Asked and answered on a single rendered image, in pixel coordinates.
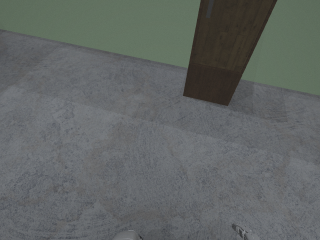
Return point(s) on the robot right hand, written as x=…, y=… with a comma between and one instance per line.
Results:
x=244, y=232

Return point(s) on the cupboard door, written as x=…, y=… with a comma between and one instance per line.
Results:
x=226, y=38

